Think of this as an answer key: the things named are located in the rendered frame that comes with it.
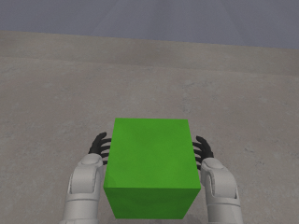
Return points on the robot left hand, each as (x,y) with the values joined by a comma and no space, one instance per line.
(96,146)

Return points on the carton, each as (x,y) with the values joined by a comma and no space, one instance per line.
(151,169)

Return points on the left robot forearm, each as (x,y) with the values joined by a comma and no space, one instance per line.
(83,191)

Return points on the robot right hand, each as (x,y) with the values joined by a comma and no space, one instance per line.
(205,151)

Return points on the right robot forearm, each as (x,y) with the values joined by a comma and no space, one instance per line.
(222,197)

